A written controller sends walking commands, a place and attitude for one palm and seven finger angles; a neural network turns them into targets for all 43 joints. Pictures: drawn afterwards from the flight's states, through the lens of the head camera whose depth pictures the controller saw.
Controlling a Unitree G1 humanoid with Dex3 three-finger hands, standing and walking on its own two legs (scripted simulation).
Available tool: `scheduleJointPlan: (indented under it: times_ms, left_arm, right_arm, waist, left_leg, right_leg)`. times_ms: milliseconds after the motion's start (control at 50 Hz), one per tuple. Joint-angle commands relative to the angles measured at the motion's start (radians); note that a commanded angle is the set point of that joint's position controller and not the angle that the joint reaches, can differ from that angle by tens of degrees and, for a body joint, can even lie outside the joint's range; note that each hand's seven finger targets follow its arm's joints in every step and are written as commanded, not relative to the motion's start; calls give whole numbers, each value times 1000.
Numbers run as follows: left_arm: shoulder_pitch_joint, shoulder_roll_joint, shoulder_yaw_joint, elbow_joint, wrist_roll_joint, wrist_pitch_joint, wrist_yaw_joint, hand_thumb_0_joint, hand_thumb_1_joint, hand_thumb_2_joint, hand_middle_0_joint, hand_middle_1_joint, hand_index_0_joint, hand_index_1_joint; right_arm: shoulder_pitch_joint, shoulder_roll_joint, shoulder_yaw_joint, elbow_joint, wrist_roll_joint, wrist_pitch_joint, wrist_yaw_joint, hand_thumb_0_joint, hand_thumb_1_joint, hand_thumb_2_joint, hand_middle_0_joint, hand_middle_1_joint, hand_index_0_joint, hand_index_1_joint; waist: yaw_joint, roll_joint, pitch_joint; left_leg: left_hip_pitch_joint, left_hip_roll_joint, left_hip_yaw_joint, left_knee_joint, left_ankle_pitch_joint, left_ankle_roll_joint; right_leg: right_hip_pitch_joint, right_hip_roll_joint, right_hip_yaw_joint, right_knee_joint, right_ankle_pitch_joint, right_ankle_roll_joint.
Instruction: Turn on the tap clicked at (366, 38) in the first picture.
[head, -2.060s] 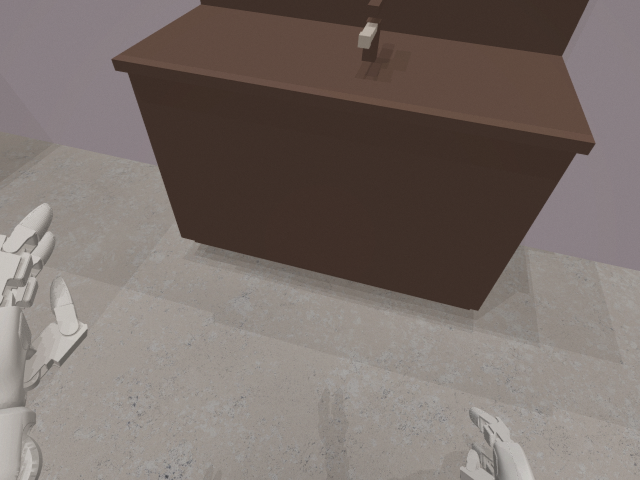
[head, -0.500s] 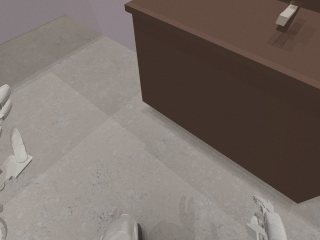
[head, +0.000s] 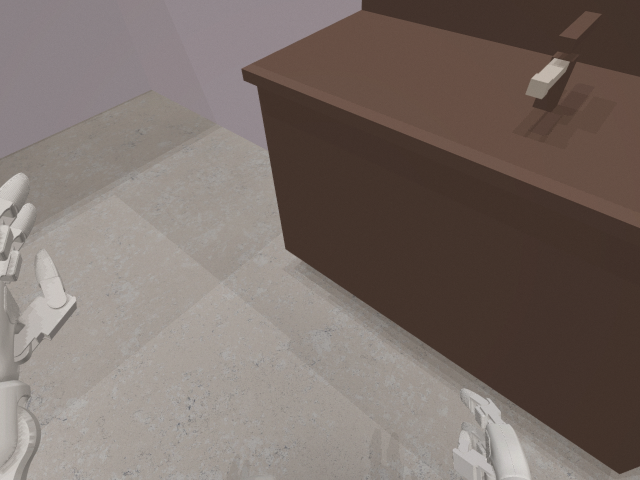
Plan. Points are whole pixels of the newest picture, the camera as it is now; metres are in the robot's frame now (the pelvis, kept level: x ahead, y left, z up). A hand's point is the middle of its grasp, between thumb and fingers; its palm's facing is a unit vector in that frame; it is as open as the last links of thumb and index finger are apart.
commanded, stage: turn to face it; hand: left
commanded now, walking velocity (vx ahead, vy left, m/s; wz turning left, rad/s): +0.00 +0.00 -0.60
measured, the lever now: (539, 86) +0.72 -0.28 +0.15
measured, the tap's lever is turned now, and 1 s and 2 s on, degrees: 0 0 0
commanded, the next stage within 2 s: take the last steps up to it in 1.48 s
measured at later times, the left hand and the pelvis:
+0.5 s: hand (142, 306) +0.22 +0.19 +0.19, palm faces +0.19 -0.91 -0.38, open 7.4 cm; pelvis -0.05 +0.01 +0.01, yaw -17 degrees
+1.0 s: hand (298, 379) +0.17 +0.04 +0.19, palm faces -0.23 -0.83 -0.50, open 7.4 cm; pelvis -0.14 -0.02 +0.01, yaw -36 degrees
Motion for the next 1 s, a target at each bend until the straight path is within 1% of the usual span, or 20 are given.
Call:
scheduleJointPlan:
  times_ms: [0,20,60,120,280,380,400,440,460,500,560,640,700,720,740,760,780,820,880,980]
  left_arm:
    - [-88,219,81,-185,-3,-49,9,0,900,900,-200,-300,-200,-300]
    - [-53,236,111,-219,-8,-62,11,0,900,900,-200,-300,-200,-300]
    - [44,246,139,-282,-16,-88,15,0,900,900,-200,-300,-200,-300]
    - [87,285,186,-376,-33,-114,18,0,900,900,-200,-300,-200,-300]
    - [165,233,178,-233,-45,-97,12,0,900,900,-200,-300,-200,-300]
    - [73,212,108,-239,-30,-77,0,0,900,900,-200,-300,-200,-300]
    - [44,215,100,-258,-29,-81,-4,0,900,900,-200,-300,-200,-300]
    - [-19,228,108,-331,-10,-91,-10,0,900,900,-200,-300,-200,-300]
    - [-38,251,124,-328,9,-92,-2,0,900,900,-200,-300,-200,-300]
    - [-50,223,107,-313,17,-88,-7,0,900,900,-200,-300,-200,-300]
    - [-63,169,49,-288,8,-73,-5,0,900,900,-200,-300,-200,-300]
    - [-86,166,43,-212,5,-62,-4,0,900,900,-200,-300,-200,-300]
    - [-75,186,74,-170,-2,-62,-8,0,900,900,-200,-300,-200,-300]
    - [-48,197,86,-176,0,-65,-7,0,900,900,-200,-300,-200,-300]
    - [-39,218,101,-203,-2,-75,-3,0,900,900,-200,-300,-200,-300]
    - [-13,275,145,-235,-2,-87,7,0,900,900,-200,-300,-200,-300]
    - [34,313,203,-238,-12,-90,20,0,900,900,-200,-300,-200,-300]
    - [137,301,213,-283,-35,-69,12,0,900,900,-200,-300,-200,-300]
    - [202,285,236,-394,-47,-101,22,0,900,900,-200,-300,-200,-300]
    - [197,277,224,-392,-46,-97,24,0,900,900,-200,-300,-200,-300]
  right_arm:
    - [-58,-103,-66,-160,7,-20,-8,0,-900,-900,200,300,200,300]
    - [-82,-95,-55,-159,7,-3,-6,0,-900,-900,200,300,200,300]
    - [-75,-94,-47,-160,5,24,0,0,-900,-900,200,300,200,300]
    - [-83,-112,-64,-174,3,39,8,0,-900,-900,200,300,200,300]
    - [-55,-138,-78,-198,14,72,12,0,-900,-900,200,300,200,300]
    - [-23,-151,-76,-207,18,103,12,0,-900,-900,200,300,200,300]
    - [-15,-160,-77,-212,11,104,8,0,-900,-900,200,300,200,300]
    - [-51,-171,-77,-234,1,91,0,0,-900,-900,200,300,200,300]
    - [-64,-130,-66,-224,3,77,-2,0,-900,-900,200,300,200,300]
    - [-57,-128,-77,-213,0,68,8,0,-900,-900,200,300,200,300]
    - [-29,-140,-77,-192,10,51,22,0,-900,-900,200,300,200,300]
    - [2,-160,-80,-180,10,24,27,0,-900,-900,200,300,200,300]
    - [2,-162,-85,-178,9,12,30,0,-900,-900,200,300,200,300]
    - [6,-157,-88,-182,11,11,33,0,-900,-900,200,300,200,300]
    - [12,-139,-83,-184,18,11,39,0,-900,-900,200,300,200,300]
    - [-5,-107,-73,-202,18,14,36,0,-900,-900,200,300,200,300]
    - [-58,-97,-58,-213,9,21,32,0,-900,-900,200,300,200,300]
    - [-69,-104,-76,-219,24,55,36,0,-900,-900,200,300,200,300]
    - [-86,-80,-50,-206,14,88,33,0,-900,-900,200,300,200,300]
    - [-73,-117,-79,-207,9,84,15,0,-900,-900,200,300,200,300]
  waist:
    - [-58,-306,-139]
    - [-53,-202,-175]
    - [-58,-136,-221]
    - [-58,-100,-243]
    - [-42,-176,-253]
    - [-64,-168,-226]
    - [-73,-115,-198]
    - [-49,162,-123]
    - [-35,190,-107]
    - [-45,155,-26]
    - [-50,158,8]
    - [-80,168,1]
    - [-68,141,-48]
    - [-67,118,-81]
    - [-67,-9,-125]
    - [-57,-244,-164]
    - [-29,-341,-186]
    - [-45,-274,-249]
    - [-63,-142,-268]
    - [-47,-160,-217]
  left_leg:
    - [-193,-80,-125,409,-35,-16]
    - [-231,-74,-135,431,-1,-23]
    - [-238,-85,-130,405,41,-22]
    - [-207,-87,-125,289,55,-24]
    - [-75,-126,-101,-57,-25,0]
    - [204,-110,-72,-373,61,43]
    - [271,-54,-112,-448,45,75]
    - [268,236,-360,-574,88,195]
    - [141,321,-371,-598,86,239]
    - [-27,285,-242,-593,55,231]
    - [63,223,-69,-511,269,159]
    - [90,214,-32,-456,370,114]
    - [83,192,38,-323,355,75]
    - [72,162,51,-243,324,57]
    - [52,111,69,-98,268,31]
    - [-124,0,75,90,-13,-6]
    - [-254,-62,-9,280,-196,-19]
    - [-254,-32,-143,390,-102,-18]
    - [-227,-49,-128,291,-4,-26]
    - [-30,-89,-99,0,-14,-7]
  right_leg:
    - [181,-305,533,-337,442,-44]
    - [229,-286,481,-286,478,-66]
    - [282,-242,387,-265,475,-80]
    - [272,-237,395,-304,357,-78]
    - [214,-204,540,-381,165,-78]
    - [20,-127,500,-369,-19,-17]
    - [-75,-76,467,-302,-77,13]
    - [-258,71,270,104,-181,73]
    - [-240,40,191,380,-182,87]
    - [-181,-3,184,555,-142,96]
    - [-165,-29,92,312,-167,108]
    - [-33,5,-3,63,-164,122]
    - [110,24,-35,-104,-38,114]
    - [169,7,-8,-188,41,95]
    - [228,-71,92,-250,164,54]
    - [352,-222,349,-246,552,-39]
    - [369,-329,493,-248,813,-115]
    - [340,-309,521,-249,571,-117]
    - [326,-245,404,-241,490,-127]
    - [128,-226,478,-325,163,-132]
